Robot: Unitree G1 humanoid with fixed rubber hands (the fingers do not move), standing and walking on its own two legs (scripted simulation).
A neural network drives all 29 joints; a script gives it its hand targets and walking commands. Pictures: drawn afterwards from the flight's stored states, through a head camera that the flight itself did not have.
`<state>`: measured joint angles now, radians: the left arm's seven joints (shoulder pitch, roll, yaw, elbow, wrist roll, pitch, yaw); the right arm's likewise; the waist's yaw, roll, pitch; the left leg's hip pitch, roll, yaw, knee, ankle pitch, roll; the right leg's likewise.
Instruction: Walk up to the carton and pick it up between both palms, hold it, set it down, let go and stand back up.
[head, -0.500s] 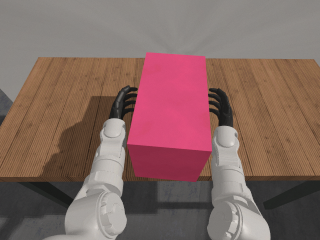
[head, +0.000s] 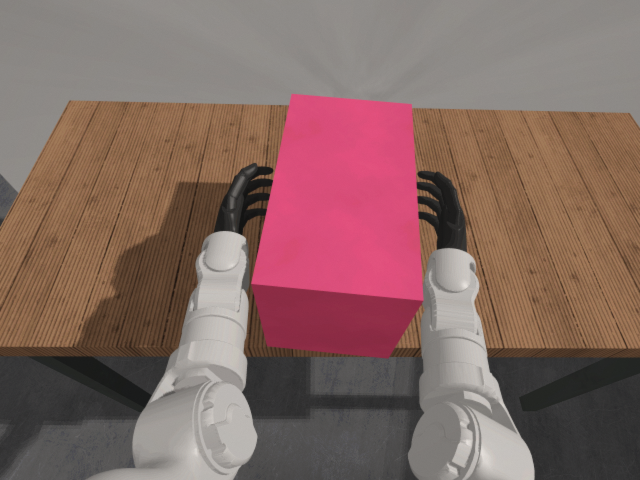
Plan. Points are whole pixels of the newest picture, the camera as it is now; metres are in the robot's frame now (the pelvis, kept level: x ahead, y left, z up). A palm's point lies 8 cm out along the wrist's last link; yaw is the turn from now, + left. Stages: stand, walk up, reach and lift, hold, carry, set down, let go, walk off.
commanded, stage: set down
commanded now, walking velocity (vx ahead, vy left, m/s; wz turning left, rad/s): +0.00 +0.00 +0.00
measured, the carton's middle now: (339, 225) +0.45 -0.06 +0.01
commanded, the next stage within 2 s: none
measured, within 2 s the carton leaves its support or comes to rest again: neither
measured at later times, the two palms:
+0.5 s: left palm (234, 229) +0.43 +0.08 +0.05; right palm (445, 238) +0.39 -0.19 +0.06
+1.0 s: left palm (215, 216) +0.45 +0.11 +0.05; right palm (446, 240) +0.40 -0.20 +0.04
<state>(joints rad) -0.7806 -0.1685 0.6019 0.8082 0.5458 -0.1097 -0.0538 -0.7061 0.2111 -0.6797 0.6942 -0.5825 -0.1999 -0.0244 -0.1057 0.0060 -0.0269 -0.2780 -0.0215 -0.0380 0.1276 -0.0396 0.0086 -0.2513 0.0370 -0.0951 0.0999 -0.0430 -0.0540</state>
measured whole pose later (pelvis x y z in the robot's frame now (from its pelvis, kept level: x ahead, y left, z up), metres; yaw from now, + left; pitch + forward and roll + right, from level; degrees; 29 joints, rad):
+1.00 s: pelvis +0.00 +0.01 -0.01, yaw -6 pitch +21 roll -1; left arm -0.85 0.08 0.27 1.12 0.14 -0.22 0.11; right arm -0.80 -0.04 -0.28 1.10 -0.06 -0.25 -0.15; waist -0.04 0.01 -0.22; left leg -0.55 0.00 0.06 0.30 -0.12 0.03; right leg -0.54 0.05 0.00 0.23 -0.06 -0.04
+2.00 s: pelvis -0.02 +0.00 +0.00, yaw -3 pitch +7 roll +0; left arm -0.86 0.26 0.09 0.87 -0.12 0.19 0.02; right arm -0.89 -0.25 -0.04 0.92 0.28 0.21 -0.18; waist -0.10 -0.02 -0.11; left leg -0.30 0.00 0.00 0.30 -0.12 0.01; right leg -0.27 0.05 -0.04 0.24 -0.08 -0.06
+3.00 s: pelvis +0.00 +0.02 +0.00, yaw -6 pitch -1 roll -1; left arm 0.05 0.18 -0.09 0.18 -0.16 0.01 0.09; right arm 0.08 -0.22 -0.04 0.16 0.25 0.04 -0.07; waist 0.00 -0.01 0.00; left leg -0.11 0.00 0.04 0.30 -0.18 0.03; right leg -0.08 0.06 0.01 0.20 -0.11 -0.04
